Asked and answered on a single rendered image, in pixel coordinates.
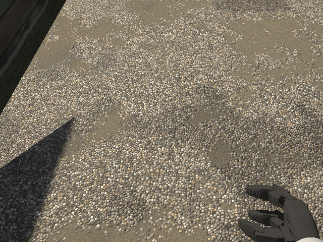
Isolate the robot right hand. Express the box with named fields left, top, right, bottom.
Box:
left=238, top=184, right=321, bottom=242

